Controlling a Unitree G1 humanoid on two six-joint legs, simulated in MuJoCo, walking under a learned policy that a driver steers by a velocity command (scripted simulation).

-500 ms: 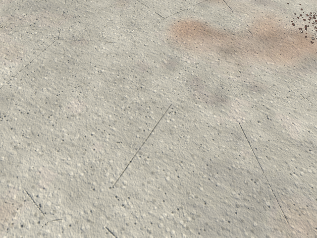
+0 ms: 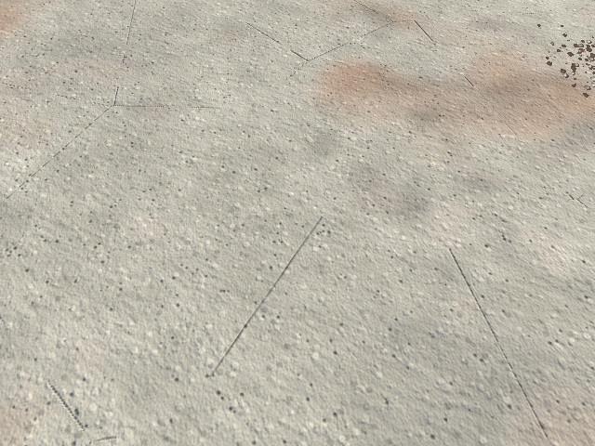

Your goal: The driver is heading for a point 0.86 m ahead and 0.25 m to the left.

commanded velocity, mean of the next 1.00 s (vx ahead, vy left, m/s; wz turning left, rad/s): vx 0.00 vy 0.00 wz -0.01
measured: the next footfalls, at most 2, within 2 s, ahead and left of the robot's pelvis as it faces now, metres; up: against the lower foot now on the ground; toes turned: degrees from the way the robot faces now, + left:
right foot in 1.80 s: +0.53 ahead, -0.03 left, +0.00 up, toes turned -4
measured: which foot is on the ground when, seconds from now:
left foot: down 0.00-1.00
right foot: down 0.00-1.00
